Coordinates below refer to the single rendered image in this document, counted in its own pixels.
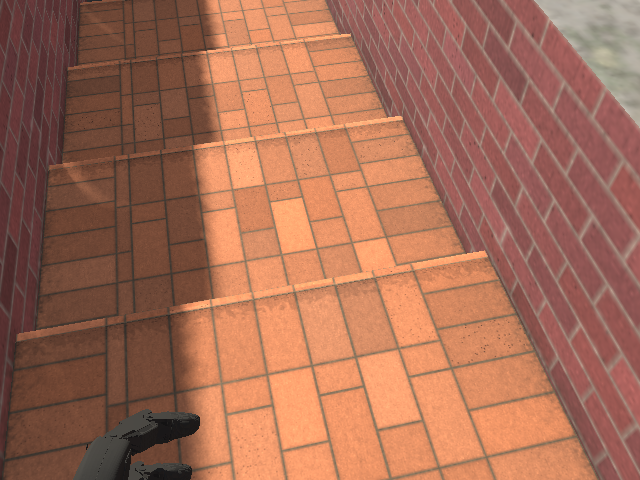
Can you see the left robot hand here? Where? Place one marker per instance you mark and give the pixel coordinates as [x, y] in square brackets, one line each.
[109, 457]

